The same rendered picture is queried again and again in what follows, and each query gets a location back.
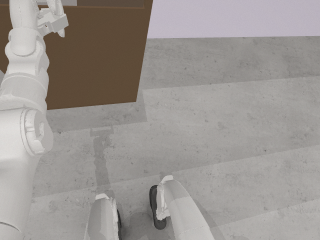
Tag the right robot thigh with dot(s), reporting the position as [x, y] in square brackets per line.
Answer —
[187, 221]

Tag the cabinet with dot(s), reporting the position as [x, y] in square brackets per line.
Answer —
[98, 61]

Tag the robot left forearm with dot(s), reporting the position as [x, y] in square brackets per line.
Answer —
[25, 83]

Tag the right robot shin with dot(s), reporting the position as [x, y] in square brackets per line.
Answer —
[160, 212]

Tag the robot left hand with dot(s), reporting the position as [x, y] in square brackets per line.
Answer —
[25, 13]

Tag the left robot upper arm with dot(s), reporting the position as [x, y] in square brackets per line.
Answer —
[25, 137]

